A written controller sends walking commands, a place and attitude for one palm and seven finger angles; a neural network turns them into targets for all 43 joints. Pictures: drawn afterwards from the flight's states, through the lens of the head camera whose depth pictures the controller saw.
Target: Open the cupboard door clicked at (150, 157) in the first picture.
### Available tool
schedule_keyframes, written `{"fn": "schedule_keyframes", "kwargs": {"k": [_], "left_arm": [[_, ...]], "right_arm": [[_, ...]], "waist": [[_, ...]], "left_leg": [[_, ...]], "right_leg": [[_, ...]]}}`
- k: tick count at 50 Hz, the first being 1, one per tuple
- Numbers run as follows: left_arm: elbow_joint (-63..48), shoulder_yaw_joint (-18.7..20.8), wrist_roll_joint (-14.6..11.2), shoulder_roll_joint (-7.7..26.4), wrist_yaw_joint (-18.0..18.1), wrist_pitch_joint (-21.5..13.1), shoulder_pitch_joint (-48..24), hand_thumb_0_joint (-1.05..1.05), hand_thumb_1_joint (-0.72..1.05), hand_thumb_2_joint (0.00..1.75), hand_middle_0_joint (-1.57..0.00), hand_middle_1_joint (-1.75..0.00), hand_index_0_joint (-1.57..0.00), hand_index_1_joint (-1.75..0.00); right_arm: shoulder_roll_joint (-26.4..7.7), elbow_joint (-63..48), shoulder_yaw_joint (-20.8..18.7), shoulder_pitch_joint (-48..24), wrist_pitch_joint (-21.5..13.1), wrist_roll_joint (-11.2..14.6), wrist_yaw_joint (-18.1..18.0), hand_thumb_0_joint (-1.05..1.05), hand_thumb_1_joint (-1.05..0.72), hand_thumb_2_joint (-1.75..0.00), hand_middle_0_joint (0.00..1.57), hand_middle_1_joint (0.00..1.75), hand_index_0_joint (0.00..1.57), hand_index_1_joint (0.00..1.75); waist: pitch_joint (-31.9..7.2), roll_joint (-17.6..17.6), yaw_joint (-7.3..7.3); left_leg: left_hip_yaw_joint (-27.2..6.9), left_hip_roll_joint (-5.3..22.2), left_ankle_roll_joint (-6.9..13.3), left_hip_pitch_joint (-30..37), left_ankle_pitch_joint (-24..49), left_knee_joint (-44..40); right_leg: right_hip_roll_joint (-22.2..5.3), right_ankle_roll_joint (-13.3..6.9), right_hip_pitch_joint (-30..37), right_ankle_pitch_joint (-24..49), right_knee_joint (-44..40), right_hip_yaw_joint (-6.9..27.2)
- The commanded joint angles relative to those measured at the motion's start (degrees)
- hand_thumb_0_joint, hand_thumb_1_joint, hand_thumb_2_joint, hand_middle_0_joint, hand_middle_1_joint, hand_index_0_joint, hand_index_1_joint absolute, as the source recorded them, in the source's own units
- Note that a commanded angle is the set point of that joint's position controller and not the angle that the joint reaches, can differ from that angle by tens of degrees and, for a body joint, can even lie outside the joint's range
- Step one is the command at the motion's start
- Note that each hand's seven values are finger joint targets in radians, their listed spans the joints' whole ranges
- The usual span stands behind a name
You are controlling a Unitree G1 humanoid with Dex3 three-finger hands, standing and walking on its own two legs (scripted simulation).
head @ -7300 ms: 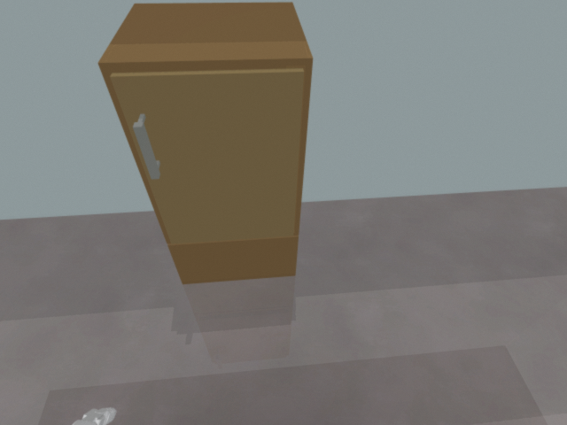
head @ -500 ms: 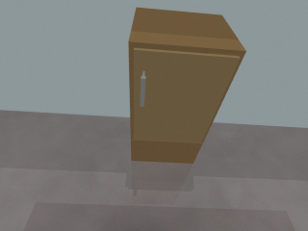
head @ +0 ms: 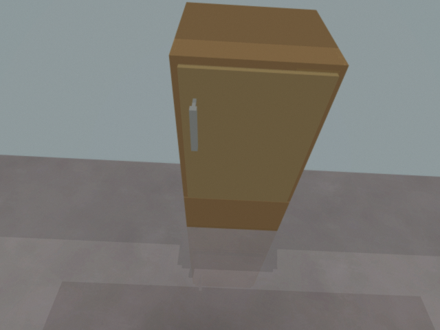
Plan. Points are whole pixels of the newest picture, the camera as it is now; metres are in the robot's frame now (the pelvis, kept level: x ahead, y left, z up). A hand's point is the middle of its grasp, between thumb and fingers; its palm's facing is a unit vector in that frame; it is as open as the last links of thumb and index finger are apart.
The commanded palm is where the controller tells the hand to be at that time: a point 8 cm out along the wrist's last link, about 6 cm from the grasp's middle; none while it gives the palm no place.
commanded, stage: come to a stop and stand still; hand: left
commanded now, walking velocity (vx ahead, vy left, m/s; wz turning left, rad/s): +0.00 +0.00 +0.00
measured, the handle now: (194, 125) +0.67 +0.11 -0.05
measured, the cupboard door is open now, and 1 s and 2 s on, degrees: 0 0 0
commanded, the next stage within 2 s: look again from close up in 0.58 s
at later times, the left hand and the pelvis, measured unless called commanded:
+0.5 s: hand out of the picture +0.03 +0.16 -0.17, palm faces +0.03 -0.98 -0.19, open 7.4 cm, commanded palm none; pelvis +0.03 -0.01 +0.00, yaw +0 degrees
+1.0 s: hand out of the picture +0.01 +0.14 -0.17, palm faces +0.05 -0.98 -0.18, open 7.4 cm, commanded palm none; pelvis +0.03 -0.02 +0.00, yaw +0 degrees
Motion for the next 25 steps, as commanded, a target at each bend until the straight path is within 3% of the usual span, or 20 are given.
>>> {"fn": "schedule_keyframes", "kwargs": {"k": [1, 6, 10, 25], "left_arm": [[-1.09, 1.17, -0.25, 6.02, 0.7, -1.11, 4.05, 0.0, 0.9, 0.9, -0.2, -0.3, -0.2, -0.3], [-0.51, 1.13, -0.15, 5.79, 1.02, -1.19, 4.65, 0.0, 0.9, 0.9, -0.2, -0.3, -0.2, -0.3], [-0.16, 0.99, -0.05, 5.63, 1.21, -1.0, 4.57, 0.0, 0.9, 0.9, -0.2, -0.3, -0.2, -0.3], [-0.94, 1.44, -0.05, 7.06, 1.45, -0.71, 3.5, 0.0, 0.9, 0.9, -0.2, -0.3, -0.2, -0.3]], "right_arm": [[-5.16, -1.61, -0.7, 2.25, -1.5, 0.38, -0.72, 0.0, -0.9, -0.9, 0.2, 0.3, 0.2, 0.3], [-5.42, -1.36, -0.75, 0.95, -1.43, 0.47, -1.0, 0.0, -0.9, -0.9, 0.2, 0.3, 0.2, 0.3], [-5.49, -0.96, -0.7, -0.01, -1.07, 0.54, -1.06, 0.0, -0.9, -0.9, 0.2, 0.3, 0.2, 0.3], [-6.43, -1.01, -0.38, -1.23, -0.78, 0.32, -1.04, 0.0, -0.9, -0.9, 0.2, 0.3, 0.2, 0.3]], "waist": [[0.33, 2.64, 0.0], [-0.38, 1.92, 0.01], [1.93, -0.4, -0.02], [2.68, 0.61, 0.3]], "left_leg": [[-3.89, 4.87, 2.13, 3.88, 11.29, -4.46], [-3.02, 4.99, 1.96, 6.2, 15.34, -3.46], [-3.0, 4.98, 1.79, 6.23, 14.36, -4.07], [-3.13, 4.98, 1.82, 7.87, 16.04, -5.43]], "right_leg": [[-6.24, -1.46, -1.07, 13.41, -5.23, 5.26], [-6.75, -1.05, 0.01, 20.32, -5.05, 4.92], [-6.69, -0.84, -0.65, 20.75, -5.63, 4.56], [-6.91, -0.74, 0.92, 21.13, -6.67, 4.3]]}}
